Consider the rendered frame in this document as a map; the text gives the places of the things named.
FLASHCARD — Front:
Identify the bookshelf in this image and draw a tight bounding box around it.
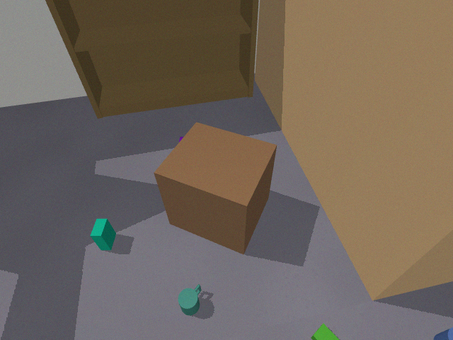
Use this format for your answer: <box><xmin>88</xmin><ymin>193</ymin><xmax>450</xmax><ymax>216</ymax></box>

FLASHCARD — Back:
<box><xmin>45</xmin><ymin>0</ymin><xmax>259</xmax><ymax>118</ymax></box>

